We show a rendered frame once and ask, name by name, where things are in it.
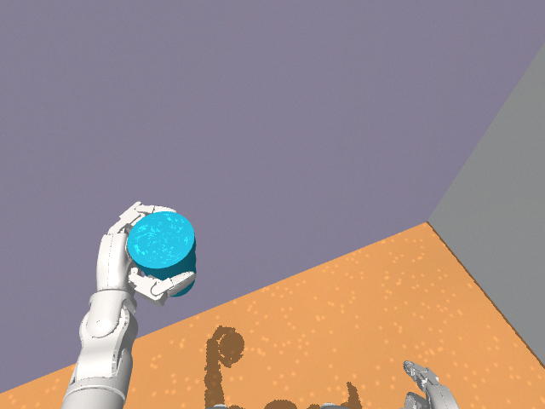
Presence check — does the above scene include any left robot arm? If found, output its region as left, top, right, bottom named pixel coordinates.
left=61, top=289, right=138, bottom=409

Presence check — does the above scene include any left robot hand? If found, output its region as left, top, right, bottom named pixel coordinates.
left=96, top=201, right=196, bottom=308

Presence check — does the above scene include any cup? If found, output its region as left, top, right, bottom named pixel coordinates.
left=127, top=211, right=196, bottom=297

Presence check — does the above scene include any right robot hand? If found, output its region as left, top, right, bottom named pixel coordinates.
left=399, top=360, right=460, bottom=409

